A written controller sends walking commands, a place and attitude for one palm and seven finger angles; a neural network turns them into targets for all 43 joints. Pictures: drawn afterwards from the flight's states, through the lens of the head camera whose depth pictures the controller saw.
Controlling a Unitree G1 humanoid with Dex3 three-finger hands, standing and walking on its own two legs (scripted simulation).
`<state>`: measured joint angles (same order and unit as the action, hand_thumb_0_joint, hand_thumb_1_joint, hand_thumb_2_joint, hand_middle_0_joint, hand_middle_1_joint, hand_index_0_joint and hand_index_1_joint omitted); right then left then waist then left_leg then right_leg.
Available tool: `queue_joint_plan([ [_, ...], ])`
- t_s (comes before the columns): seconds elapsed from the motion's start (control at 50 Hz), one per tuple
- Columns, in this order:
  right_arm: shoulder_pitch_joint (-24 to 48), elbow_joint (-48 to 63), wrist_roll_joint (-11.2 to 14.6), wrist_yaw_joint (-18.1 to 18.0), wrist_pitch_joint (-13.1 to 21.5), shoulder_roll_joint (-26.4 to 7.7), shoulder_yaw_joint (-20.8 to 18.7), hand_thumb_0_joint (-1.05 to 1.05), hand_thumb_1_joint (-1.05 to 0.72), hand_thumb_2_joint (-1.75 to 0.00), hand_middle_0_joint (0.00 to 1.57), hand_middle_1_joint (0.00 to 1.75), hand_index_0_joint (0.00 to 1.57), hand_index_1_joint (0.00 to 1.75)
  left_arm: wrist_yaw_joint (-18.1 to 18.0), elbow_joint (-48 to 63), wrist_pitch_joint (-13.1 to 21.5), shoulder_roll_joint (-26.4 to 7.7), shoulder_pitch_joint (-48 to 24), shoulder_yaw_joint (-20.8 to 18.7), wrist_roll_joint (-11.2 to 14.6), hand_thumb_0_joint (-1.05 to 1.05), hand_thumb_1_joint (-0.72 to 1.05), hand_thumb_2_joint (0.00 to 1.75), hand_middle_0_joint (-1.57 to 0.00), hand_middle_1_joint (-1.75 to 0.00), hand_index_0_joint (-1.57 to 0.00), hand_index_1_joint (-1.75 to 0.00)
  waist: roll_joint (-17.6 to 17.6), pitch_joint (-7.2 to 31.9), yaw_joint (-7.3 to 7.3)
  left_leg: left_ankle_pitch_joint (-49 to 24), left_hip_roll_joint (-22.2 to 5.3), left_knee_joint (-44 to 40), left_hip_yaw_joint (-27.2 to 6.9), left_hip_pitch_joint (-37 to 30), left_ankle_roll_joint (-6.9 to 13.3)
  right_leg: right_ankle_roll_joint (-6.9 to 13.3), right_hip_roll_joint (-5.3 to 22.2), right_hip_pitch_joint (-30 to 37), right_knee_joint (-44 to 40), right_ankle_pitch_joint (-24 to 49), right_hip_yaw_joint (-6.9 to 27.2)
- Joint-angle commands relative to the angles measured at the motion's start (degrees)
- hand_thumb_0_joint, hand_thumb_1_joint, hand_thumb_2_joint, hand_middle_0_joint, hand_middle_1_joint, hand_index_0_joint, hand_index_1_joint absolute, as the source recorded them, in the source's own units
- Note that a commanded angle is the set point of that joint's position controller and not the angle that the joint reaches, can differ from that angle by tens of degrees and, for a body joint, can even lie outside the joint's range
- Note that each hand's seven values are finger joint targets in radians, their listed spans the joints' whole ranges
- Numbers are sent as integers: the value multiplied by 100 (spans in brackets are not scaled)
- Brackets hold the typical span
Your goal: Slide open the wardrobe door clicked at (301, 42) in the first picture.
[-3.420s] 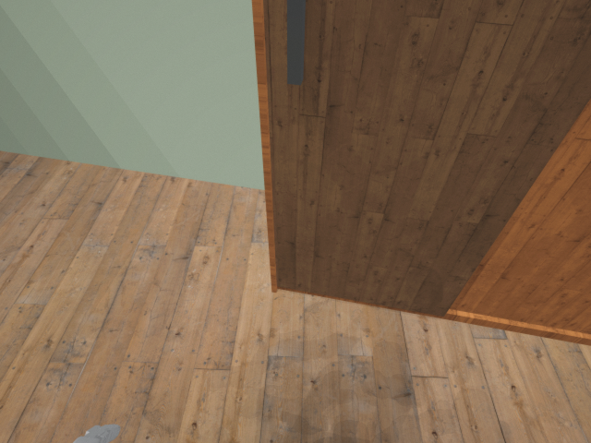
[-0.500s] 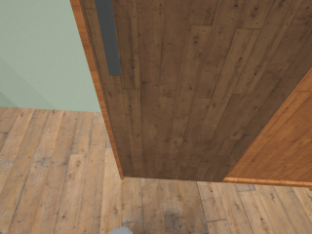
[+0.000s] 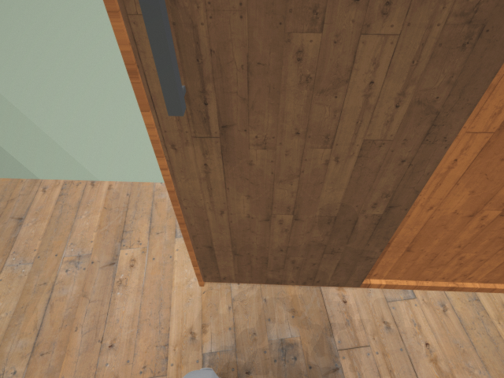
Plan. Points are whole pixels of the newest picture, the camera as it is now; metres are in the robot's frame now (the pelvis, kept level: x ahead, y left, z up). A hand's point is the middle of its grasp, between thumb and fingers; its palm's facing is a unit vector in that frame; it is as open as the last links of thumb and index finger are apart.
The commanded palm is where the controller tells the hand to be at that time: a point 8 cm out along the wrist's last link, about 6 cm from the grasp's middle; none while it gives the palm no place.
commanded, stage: come to a stop and stand still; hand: left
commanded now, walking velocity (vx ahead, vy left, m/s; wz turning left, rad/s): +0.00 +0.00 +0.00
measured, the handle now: (167, 44) +0.54 +0.17 +0.26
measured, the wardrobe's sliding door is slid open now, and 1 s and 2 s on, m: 0.00 0.00 0.00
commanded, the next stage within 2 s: look again from close up in 1.08 s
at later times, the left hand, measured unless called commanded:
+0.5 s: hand out of the picture -0.04 +0.15 -0.17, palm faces +0.06 -0.99 -0.15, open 7.4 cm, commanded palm none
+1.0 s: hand out of the picture +0.01 +0.22 -0.16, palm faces +0.03 -0.97 -0.24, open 7.4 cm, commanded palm none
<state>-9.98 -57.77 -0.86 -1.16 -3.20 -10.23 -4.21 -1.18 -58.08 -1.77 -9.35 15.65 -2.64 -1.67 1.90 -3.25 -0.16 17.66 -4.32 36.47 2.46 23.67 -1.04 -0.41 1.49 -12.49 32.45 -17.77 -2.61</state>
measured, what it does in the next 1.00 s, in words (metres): steps on the spot: left foot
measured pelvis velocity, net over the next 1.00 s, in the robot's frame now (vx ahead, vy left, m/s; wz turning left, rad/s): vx -0.02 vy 0.03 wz -0.01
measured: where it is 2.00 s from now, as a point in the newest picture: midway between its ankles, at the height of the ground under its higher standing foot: outside the picture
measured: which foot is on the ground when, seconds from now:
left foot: up 0.00-0.12, down 0.14-1.00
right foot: down 0.00-1.00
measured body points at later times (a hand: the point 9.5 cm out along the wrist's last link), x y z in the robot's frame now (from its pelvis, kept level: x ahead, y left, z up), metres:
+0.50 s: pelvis -0.03 -0.01 +0.01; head -0.03 +0.00 +0.46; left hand -0.05 +0.20 -0.15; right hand -0.06 -0.21 -0.15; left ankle +0.02 +0.13 -0.73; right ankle -0.01 -0.13 -0.73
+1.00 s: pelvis -0.02 +0.03 +0.01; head -0.03 +0.02 +0.46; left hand +0.01 +0.27 -0.14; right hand +0.01 -0.21 -0.15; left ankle +0.02 +0.13 -0.73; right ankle -0.01 -0.13 -0.73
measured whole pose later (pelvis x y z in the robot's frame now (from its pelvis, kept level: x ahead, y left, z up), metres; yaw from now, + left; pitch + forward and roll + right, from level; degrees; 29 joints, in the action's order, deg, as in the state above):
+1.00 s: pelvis -0.02 +0.03 +0.01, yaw +0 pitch -2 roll +0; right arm -17.1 -58.7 -1.1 -0.7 0.5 -10.3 -0.6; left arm -1.5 -59.3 0.9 -10.5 17.4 -0.8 -1.2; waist 1.2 0.4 0.1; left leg 13.5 0.3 30.4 2.6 15.5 1.6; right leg -2.4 3.8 -13.1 29.9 -15.3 -1.1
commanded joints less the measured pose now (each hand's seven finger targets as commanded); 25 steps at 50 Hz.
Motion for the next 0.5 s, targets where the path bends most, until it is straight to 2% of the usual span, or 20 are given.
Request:
queue_joint_plan([
  [0.0,-301,129,-14,42,102,-222,-7,0,-90,-90,20,30,20,30,-86,298,150,-796,-396,-90,-4,0,90,90,-20,-30,-20,-30,-1261,-238,204,216,112,887,-158,-585,57,749,1106,-1319,-1943,-609,1105],
  [0.04,-539,-24,-8,22,182,-163,60,0,-90,-90,20,30,20,30,-71,186,187,-706,-208,-49,25,0,90,90,-20,-30,-20,-30,-1102,-179,186,10,112,154,-76,-766,33,625,938,-991,-1582,-120,840],
  [0.06,-641,-122,5,7,232,-121,104,0,-90,-90,20,30,20,30,-78,96,203,-666,-104,-22,44,0,90,90,-20,-30,-20,-30,-816,-82,190,-342,89,-487,-116,-1057,23,542,880,-892,-1375,57,754],
  [0.08,-736,-195,10,-18,302,-134,145,0,-90,-90,20,30,20,30,-75,17,210,-592,40,-1,75,0,90,90,-20,-30,-20,-30,-470,-27,146,-990,-18,-1001,-348,-1276,64,380,713,-841,-1152,215,666],
  [0.1,-730,-237,2,-54,362,-251,180,0,-90,-90,20,30,20,30,-70,-47,211,-491,173,23,113,0,90,90,-20,-30,-20,-30,-163,-29,48,-1302,-263,-1371,-629,-1241,132,222,478,-648,-1067,304,565],
  [0.12,-686,-260,-3,-80,372,-361,191,0,-90,-90,20,30,20,30,-74,-78,200,-444,202,22,116,0,90,90,-20,-30,-20,-30,-215,-153,-38,-1034,-376,-1545,-725,-945,151,130,370,-399,-1189,162,548],
  [0.16,-607,-408,4,-94,416,-345,211,0,-90,-90,20,30,20,30,-75,-285,179,-462,317,28,115,0,90,90,-20,-30,-20,-30,421,-29,-127,-825,-359,-1718,-805,-738,192,79,358,86,-1112,465,440],
  [0.2,-631,-457,11,-92,411,-288,225,0,-90,-90,20,30,20,30,-62,-390,195,-479,370,44,121,0,90,90,-20,-30,-20,-30,264,39,-136,-470,-262,-1809,-689,-728,142,86,397,246,-1239,445,469],
  [0.26,-846,-543,6,-87,384,-229,219,0,-90,-90,20,30,20,30,-51,-446,209,-473,350,62,111,0,90,90,-20,-30,-20,-30,-76,-21,-59,-273,-160,-1803,-547,-894,97,114,443,59,-1487,42,533],
  [0.42,-1141,-641,-21,-76,338,-114,212,0,-90,-90,20,30,20,30,-57,-489,201,-389,426,34,89,0,90,90,-20,-30,-20,-30,-341,-281,23,78,-42,-1732,-432,-826,91,129,450,-419,-1671,-715,610],
  [0.48,-1186,-648,-25,-79,343,-92,213,0,-90,-90,20,30,20,30,-63,-502,204,-340,507,34,80,0,90,90,-20,-30,-20,-30,-265,-304,29,120,-51,-1725,-444,-833,107,135,431,-530,-1646,-725,604],
])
